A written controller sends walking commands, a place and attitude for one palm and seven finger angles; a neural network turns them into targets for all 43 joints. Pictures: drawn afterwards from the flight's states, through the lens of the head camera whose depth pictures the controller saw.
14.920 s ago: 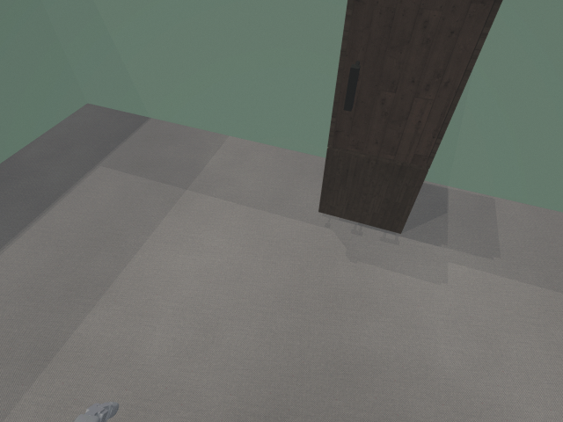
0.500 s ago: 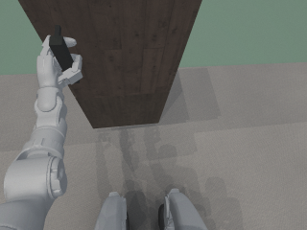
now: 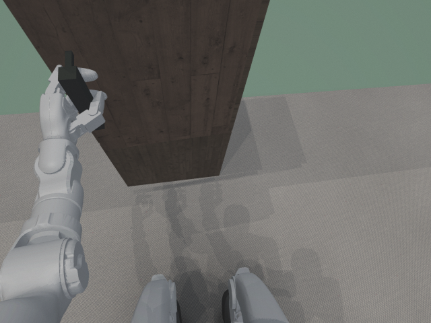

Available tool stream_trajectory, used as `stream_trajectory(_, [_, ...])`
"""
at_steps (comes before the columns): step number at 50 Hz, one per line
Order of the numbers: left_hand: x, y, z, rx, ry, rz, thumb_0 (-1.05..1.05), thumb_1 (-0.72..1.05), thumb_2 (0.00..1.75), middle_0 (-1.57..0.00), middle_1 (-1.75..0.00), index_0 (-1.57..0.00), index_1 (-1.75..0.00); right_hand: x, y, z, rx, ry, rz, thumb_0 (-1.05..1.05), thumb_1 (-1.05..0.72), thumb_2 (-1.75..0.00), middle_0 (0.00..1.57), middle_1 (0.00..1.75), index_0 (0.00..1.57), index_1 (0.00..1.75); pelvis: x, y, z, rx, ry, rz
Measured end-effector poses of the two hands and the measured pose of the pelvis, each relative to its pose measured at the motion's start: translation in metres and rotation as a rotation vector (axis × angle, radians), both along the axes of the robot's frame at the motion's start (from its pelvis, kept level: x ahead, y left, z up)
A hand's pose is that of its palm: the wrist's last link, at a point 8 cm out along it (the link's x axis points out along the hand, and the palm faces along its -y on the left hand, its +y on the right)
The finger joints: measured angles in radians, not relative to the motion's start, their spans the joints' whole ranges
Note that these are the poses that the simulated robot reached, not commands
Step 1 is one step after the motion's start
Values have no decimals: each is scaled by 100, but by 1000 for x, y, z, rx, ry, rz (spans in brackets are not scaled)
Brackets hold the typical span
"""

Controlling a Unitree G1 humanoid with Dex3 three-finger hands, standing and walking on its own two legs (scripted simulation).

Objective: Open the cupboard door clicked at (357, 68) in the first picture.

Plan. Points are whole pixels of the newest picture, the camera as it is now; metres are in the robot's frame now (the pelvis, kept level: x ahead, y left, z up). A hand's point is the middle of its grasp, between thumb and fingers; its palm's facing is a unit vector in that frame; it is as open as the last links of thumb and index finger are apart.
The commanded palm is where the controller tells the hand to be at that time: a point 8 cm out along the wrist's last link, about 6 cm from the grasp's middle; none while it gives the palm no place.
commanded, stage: pull the door open along its arc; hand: left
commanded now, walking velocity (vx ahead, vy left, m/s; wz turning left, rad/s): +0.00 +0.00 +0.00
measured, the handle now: (84, 93) +0.53 +0.22 +0.03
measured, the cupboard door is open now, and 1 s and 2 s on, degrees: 3 48 47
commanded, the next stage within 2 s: open thumb and fingers to let go in 0.86 s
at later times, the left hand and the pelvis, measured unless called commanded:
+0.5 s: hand (141, 178) +0.35 +0.11 +0.04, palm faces +0.43 -0.90 +0.08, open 6.5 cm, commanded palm +0.29 +0.14 +0.03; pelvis +0.00 -0.01 +0.01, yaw +2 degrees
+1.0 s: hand (192, 212) +0.30 +0.03 +0.04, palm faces +0.40 -0.91 -0.05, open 6.7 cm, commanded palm +0.24 +0.07 +0.03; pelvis +0.00 -0.06 +0.01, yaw +5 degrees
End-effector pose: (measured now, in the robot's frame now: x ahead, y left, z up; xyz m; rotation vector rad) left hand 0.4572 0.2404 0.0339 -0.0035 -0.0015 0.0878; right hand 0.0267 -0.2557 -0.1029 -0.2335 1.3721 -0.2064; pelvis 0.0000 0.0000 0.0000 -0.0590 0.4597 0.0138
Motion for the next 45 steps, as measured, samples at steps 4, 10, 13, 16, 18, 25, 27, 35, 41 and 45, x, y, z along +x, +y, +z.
stream_trajectory(4, [-20,-5,0,-4,1,-15,1,67,71,-34,-135,-35,-135,10,4,5,22,-32,-6,0,-91,-90,20,30,20,30,5,1,6,5,-13,-6])
stream_trajectory(10, [-63,-20,0,-11,-2,-51,1,64,69,-33,-135,-35,-134,42,9,12,47,-131,20,0,-91,-90,20,30,20,30,12,4,14,11,-38,-8])
stream_trajectory(13, [-84,-33,0,-46,-4,9,2,63,69,-33,-135,-35,-132,64,12,14,52,-192,57,0,-91,-90,20,30,20,30,13,5,16,13,-53,-6])
stream_trajectory(16, [-102,-48,-2,-99,-11,119,3,61,70,-32,-135,-36,-131,87,17,13,65,-249,110,0,-91,-90,20,30,20,30,11,4,14,19,-64,-1])
stream_trajectory(18, [-113,-58,-2,-110,-14,180,3,61,71,-31,-135,-36,-131,101,21,13,76,-286,143,0,-91,-90,20,30,20,30,9,3,13,22,-69,3])
stream_trajectory(25, [-145,-96,1,-74,-4,357,2,62,74,-30,-134,-34,-131,136,36,8,131,-380,238,0,-91,-90,20,30,20,30,2,-5,8,34,-87,21])
stream_trajectory(27, [-152,-105,2,-61,3,389,2,62,75,-30,-133,-34,-131,141,39,7,141,-396,257,0,-91,-90,20,30,20,30,0,-9,7,37,-93,27])
stream_trajectory(35, [-176,-134,5,-5,36,380,1,63,73,-29,-131,-32,-132,145,37,10,160,-442,282,1,-91,-90,20,30,20,30,-3,-26,10,48,-122,44])
stream_trajectory(41, [-194,-157,9,14,68,316,2,63,70,-28,-130,-33,-133,146,23,15,165,-477,283,1,-90,-90,20,30,20,30,0,-38,14,58,-138,51])
stream_trajectory(45, [-203,-170,10,17,83,289,2,63,69,-26,-127,-31,-132,152,14,19,165,-513,280,1,-90,-90,20,30,20,30,3,-46,15,68,-145,52])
